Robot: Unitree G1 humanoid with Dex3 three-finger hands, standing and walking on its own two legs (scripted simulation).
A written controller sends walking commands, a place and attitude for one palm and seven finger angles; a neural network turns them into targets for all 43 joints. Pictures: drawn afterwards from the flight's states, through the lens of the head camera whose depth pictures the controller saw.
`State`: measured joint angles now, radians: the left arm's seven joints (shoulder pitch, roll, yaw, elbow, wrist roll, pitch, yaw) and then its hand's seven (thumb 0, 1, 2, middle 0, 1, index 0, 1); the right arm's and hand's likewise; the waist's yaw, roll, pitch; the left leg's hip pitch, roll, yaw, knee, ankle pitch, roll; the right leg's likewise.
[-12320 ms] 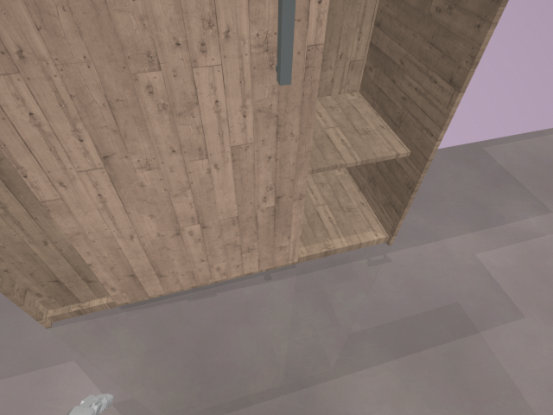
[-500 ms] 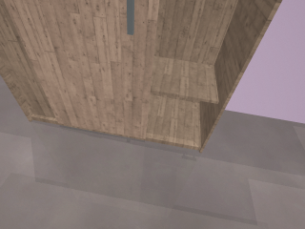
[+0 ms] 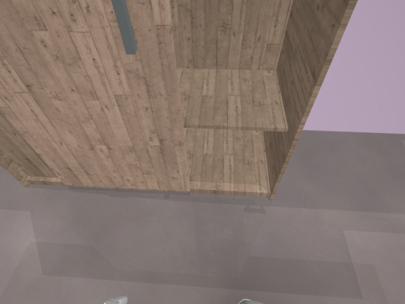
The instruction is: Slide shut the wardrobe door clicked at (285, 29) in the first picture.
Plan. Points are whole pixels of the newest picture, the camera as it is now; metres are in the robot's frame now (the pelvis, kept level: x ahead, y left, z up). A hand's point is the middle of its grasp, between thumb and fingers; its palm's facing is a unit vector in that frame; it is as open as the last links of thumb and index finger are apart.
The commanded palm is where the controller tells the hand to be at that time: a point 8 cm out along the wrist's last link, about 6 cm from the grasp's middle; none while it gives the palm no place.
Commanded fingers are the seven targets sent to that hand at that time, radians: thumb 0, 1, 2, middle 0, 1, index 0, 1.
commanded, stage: take the last steps up to it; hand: left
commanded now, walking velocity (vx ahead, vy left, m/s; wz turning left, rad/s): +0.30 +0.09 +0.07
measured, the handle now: (125, 13) +0.73 +0.20 +0.22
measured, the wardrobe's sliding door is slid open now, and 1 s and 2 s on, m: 0.44 0.44 0.44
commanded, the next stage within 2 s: come to a stop and stand still in 0.48 s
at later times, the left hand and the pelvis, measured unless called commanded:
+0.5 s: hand out of the picture +0.08 +0.20 -0.16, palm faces +0.20 -0.97 -0.16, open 7.3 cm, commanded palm none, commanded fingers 0.00 0.90 0.90 -0.20 -0.30 -0.20 -0.30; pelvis +0.18 +0.05 +0.01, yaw +5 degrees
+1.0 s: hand (108, 220) +0.35 +0.26 -0.15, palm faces +0.05 -0.96 -0.26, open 7.4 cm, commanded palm none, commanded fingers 0.00 0.90 0.90 -0.20 -0.30 -0.20 -0.30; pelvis +0.26 +0.06 +0.01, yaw +2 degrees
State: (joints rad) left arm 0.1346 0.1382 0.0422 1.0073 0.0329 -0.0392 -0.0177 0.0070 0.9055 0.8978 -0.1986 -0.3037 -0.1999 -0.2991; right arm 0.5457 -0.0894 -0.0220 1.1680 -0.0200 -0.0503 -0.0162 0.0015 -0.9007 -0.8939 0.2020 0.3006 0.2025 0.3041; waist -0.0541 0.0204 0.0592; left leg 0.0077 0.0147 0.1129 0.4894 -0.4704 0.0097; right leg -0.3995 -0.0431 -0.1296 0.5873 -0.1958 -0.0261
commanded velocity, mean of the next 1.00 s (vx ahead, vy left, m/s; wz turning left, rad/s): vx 0.01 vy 0.00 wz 0.00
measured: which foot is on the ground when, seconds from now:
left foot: down 0.00-0.00, up 0.02-0.50, down 0.52-1.00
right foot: down 0.00-0.52, up 0.54-1.00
